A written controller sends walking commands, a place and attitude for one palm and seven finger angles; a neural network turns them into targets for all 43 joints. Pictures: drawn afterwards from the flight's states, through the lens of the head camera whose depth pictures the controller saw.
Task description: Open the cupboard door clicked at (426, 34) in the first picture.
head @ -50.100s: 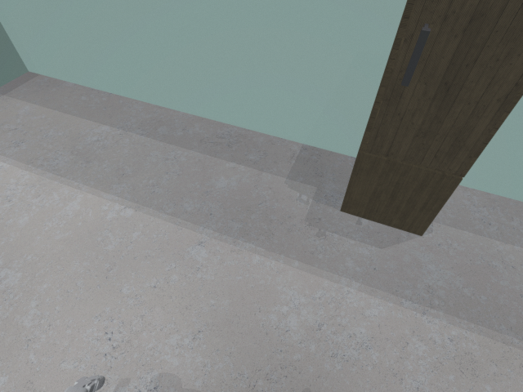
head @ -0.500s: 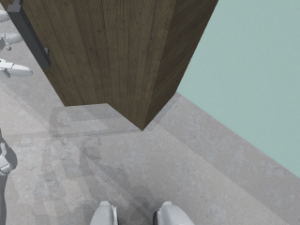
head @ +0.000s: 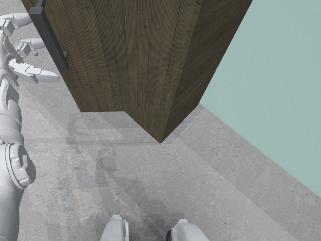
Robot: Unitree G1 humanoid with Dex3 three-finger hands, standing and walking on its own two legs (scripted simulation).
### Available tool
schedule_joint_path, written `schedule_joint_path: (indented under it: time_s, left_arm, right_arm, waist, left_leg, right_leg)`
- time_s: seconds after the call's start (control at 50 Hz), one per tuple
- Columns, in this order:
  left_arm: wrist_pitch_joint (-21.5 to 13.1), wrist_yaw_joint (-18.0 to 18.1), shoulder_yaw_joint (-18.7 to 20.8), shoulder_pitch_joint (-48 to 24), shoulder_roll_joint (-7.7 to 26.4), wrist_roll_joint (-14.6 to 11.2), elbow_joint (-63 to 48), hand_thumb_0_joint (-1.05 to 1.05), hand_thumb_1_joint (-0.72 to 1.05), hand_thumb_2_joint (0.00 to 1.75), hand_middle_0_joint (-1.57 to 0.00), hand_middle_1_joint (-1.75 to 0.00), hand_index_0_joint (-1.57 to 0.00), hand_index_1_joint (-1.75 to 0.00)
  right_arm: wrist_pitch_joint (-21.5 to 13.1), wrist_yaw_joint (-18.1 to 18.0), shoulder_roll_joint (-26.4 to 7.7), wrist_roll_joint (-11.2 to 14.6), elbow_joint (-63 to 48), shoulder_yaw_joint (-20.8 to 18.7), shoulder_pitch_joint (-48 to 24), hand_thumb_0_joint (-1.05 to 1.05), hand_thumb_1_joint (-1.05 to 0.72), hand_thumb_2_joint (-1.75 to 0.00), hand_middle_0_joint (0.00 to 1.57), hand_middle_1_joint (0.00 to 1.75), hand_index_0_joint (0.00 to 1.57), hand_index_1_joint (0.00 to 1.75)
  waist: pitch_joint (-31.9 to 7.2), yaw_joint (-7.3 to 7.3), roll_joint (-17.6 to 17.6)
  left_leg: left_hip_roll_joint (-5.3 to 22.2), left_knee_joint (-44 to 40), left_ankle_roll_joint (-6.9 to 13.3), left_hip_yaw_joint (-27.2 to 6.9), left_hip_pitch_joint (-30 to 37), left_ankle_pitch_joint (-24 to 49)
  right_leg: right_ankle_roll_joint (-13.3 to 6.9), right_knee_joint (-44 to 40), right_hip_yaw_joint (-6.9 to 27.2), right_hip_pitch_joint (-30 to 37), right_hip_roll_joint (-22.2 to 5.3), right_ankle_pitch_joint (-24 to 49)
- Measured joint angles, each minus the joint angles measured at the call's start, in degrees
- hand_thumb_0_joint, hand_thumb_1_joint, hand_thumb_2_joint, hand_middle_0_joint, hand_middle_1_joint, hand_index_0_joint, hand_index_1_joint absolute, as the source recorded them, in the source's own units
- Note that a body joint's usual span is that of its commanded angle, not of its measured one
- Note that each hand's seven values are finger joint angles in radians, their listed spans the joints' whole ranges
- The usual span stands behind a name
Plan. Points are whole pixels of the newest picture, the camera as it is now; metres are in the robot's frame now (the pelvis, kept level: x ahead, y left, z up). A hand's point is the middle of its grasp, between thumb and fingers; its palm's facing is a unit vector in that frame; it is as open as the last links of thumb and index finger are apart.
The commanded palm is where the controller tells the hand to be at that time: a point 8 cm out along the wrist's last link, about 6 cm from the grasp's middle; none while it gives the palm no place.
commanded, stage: slide the fingers in behind the handle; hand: left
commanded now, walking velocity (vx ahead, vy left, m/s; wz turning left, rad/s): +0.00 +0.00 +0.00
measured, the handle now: (53, 38) +0.57 +0.23 +0.11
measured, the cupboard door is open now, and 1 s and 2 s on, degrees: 47 46 52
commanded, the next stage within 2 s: close the thumb around the handle in 0.74 s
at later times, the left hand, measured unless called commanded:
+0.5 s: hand (61, 52) +0.52 +0.21 +0.11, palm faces +0.04 -1.00 -0.02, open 14.1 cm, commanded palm +0.50 +0.25 +0.10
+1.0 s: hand (62, 50) +0.52 +0.20 +0.11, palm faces +0.04 -1.00 -0.01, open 13.3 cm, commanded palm +0.50 +0.25 +0.10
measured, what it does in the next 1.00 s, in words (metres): stands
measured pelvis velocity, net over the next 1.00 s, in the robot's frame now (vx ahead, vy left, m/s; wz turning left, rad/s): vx -0.01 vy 0.00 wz -0.03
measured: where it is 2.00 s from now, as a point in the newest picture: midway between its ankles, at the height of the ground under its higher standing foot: outside the picture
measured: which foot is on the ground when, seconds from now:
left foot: down 0.00-1.00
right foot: down 0.00-1.00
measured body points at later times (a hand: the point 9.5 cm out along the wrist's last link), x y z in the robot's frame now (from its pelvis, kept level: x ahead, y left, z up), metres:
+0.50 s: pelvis -0.01 +0.00 +0.00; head +0.12 +0.01 +0.43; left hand +0.51 +0.26 +0.11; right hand -0.03 -0.26 -0.11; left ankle +0.02 +0.12 -0.68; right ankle -0.02 -0.13 -0.68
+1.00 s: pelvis -0.01 +0.00 +0.00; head +0.12 +0.01 +0.43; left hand +0.52 +0.26 +0.11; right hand -0.03 -0.27 -0.11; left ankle +0.02 +0.12 -0.68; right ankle -0.02 -0.13 -0.68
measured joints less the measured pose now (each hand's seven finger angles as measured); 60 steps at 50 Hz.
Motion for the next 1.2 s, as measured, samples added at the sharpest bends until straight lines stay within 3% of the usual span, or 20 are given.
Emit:
schedule_joint_path:
  time_s: [0.14, 0.22, 0.32, 0.48, 0.9, 1.02, 1.2]
  left_arm:
    - [-0.38, 0.68, -1.13, 0.47, -0.94, -0.52, -0.36, -0.01, -0.5, 0.3, -0.3, -1.2, -0.08, -1.15]
    - [-0.61, -1.13, -2.77, -0.27, -2.22, 0.57, 0.44, -0.01, -0.5, 0.3, -0.3, -1.2, -0.13, -1.16]
    - [-0.86, 0.77, 0.38, -0.47, -3.43, 1.73, 0.72, -0.01, -0.5, 0.3, -0.3, -1.2, -0.21, -1.19]
    - [-1.45, 2.42, 1.69, -0.06, -2.08, 3.75, 1.17, -0.01, -0.5, 0.3, -0.3, -1.2, -0.27, -1.21]
    - [-1.29, 1.98, 1.59, -1.04, -1.72, 3.4, 1.48, -0.01, -0.49, 0.31, -0.3, -1.2, -0.31, -1.22]
    - [-1.06, 2.05, 1.73, -0.6, -2.1, 3.2, 1.11, -0.01, -0.37, 0.36, -0.31, -1.21, -0.31, -1.23]
    - [-1.18, 2.65, 1.11, -0.03, -2.78, 2.91, 0.49, -0.01, 0.04, 0.54, -0.34, -1.25, -0.33, -1.26]
  right_arm:
    - [-0.64, 0.17, 0.16, -0.14, 0.72, -0.26, 0.21, 0.0, -0.91, -0.9, 0.2, 0.3, 0.21, 0.3]
    - [-0.86, 0.17, 0.05, -0.01, 0.98, 0.06, -0.22, 0.0, -0.91, -0.9, 0.2, 0.3, 0.21, 0.3]
    - [-1.39, 0.27, 0.13, -0.21, -0.53, -0.01, -0.68, 0.0, -0.91, -0.9, 0.2, 0.3, 0.21, 0.3]
    - [-0.77, 0.61, 0.48, 0.11, -1.68, 0.34, 0.22, 0.0, -0.91, -0.9, 0.2, 0.3, 0.21, 0.3]
    - [-0.23, 0.15, -0.38, 0.07, -1.19, -0.31, 1.64, 0.0, -0.91, -0.9, 0.2, 0.3, 0.21, 0.3]
    - [-0.13, 0.21, -0.45, 0.1, -1.56, -0.28, 1.06, 0.0, -0.91, -0.9, 0.2, 0.3, 0.21, 0.3]
    - [-0.07, 0.37, 0.03, 0.08, -1.88, -0.18, 0.74, 0.0, -0.91, -0.9, 0.2, 0.3, 0.21, 0.3]
  waist:
    - [0.03, 0.18, 0.16]
    - [0.04, -0.17, 0.18]
    - [-0.18, -1.62, 0.24]
    - [0.22, -2.32, 0.78]
    - [0.07, -2.29, 0.68]
    - [0.01, -2.27, 0.59]
    - [-0.08, -1.94, 0.79]
  left_leg:
    - [-0.06, -0.1, -0.17, -0.3, 0.26, 0.16]
    - [-0.1, 0.05, -0.15, -0.34, 0.26, 0.19]
    - [0.27, 0.37, -0.11, 0.5, -0.1, 0.1]
    - [0.71, 0.38, -0.04, 1.6, -0.03, 0.1]
    - [0.66, -0.41, -0.14, 1.77, -0.11, 0.6]
    - [0.7, -0.55, -0.09, 1.84, 0.27, 0.49]
    - [0.55, -0.56, -0.03, 1.92, 0.51, 0.22]
  right_leg:
    - [-0.2, 0.05, -0.27, 0.3, 0.0, -0.02]
    - [-0.19, 0.28, -0.29, 0.27, -0.03, -0.06]
    - [-0.15, 0.99, 0.6, -0.7, 0.2, 0.01]
    - [-0.07, 1.56, 1.75, -1.4, 0.5, 0.18]
    - [-0.16, 1.13, 1.96, -1.72, 0.5, 0.52]
    - [-0.1, 0.85, 2.05, -1.33, 0.55, 0.53]
    - [0.01, 0.81, 2.14, -1.06, 0.41, 0.29]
